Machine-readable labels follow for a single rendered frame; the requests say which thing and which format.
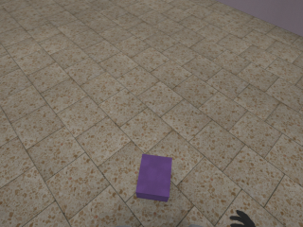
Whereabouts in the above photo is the carton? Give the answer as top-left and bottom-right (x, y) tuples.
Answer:
(135, 154), (172, 202)

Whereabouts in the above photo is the robot right hand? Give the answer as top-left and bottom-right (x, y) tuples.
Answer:
(229, 210), (256, 227)

